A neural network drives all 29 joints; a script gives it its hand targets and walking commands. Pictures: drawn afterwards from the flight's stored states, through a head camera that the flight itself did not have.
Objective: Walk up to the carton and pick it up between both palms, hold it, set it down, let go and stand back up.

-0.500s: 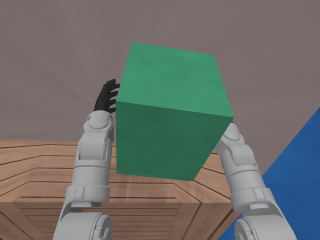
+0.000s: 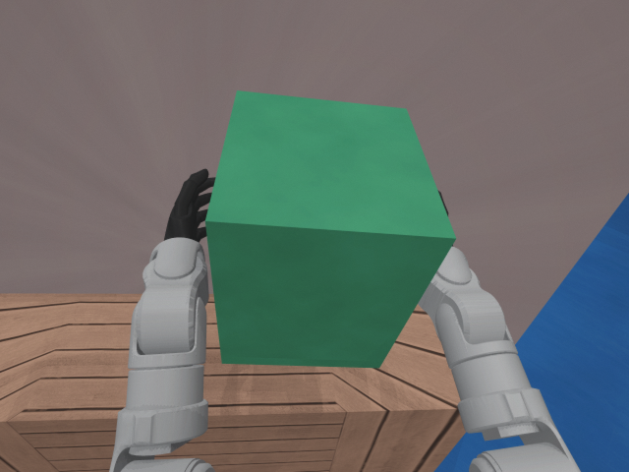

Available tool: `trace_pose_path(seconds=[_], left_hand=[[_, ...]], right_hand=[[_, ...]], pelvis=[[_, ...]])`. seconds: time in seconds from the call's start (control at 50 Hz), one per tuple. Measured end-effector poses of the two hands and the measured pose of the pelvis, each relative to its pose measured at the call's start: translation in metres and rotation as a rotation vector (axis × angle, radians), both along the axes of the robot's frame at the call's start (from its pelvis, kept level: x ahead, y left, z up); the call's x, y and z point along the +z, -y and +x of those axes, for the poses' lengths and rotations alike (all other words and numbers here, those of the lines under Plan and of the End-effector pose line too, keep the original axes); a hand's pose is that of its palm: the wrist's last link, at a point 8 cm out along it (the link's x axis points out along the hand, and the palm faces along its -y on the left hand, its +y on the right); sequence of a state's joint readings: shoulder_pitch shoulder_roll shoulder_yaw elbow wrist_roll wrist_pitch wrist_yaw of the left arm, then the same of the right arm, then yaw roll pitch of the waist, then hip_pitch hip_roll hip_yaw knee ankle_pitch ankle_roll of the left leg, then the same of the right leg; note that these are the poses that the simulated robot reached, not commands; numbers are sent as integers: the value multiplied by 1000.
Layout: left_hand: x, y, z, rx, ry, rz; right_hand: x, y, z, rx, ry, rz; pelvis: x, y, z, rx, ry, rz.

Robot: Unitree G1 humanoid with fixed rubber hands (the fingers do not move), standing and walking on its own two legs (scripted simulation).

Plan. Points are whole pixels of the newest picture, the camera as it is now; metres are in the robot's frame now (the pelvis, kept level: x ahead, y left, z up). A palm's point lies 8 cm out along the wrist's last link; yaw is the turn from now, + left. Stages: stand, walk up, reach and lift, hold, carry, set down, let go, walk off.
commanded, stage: hold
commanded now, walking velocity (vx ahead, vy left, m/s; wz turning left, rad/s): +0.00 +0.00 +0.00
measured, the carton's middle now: (312, 238) +0.36 +0.00 +0.17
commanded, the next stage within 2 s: none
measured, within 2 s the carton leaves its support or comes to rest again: neither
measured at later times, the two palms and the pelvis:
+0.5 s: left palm (172, 237) +0.33 +0.16 +0.19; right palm (423, 247) +0.34 -0.13 +0.17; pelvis -0.02 +0.00 +0.00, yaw +1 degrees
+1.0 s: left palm (174, 235) +0.34 +0.16 +0.18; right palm (421, 243) +0.35 -0.13 +0.17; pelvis -0.02 +0.01 +0.00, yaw +0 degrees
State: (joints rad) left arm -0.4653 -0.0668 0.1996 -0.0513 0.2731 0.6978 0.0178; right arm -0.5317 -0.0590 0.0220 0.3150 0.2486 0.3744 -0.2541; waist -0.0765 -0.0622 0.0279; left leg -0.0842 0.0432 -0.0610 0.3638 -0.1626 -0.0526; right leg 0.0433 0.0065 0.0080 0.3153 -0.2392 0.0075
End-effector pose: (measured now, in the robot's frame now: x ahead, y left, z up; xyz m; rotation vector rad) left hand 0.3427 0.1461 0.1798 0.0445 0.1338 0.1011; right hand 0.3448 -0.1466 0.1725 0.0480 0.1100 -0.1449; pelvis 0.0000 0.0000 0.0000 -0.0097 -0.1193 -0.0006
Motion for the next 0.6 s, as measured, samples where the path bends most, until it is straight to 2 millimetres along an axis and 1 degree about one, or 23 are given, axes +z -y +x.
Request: trace_pose_path(seconds=[0.12, 0.3, 0.6], left_hand=[[6, -1, -7, 3, 6, 12], [10, -7, -13, 13, 1, 14], [7, -12, -4, -9, -8, 0]], right_hand=[[0, -1, -4, 10, 4, 10], [-2, -7, -6, 18, -2, 14], [1, -12, -5, -3, -8, 1]], pelvis=[[0, 2, -2, 3, 19, 3], [0, 3, -8, 11, 32, 4], [-1, 0, -21, 11, 12, -2]])
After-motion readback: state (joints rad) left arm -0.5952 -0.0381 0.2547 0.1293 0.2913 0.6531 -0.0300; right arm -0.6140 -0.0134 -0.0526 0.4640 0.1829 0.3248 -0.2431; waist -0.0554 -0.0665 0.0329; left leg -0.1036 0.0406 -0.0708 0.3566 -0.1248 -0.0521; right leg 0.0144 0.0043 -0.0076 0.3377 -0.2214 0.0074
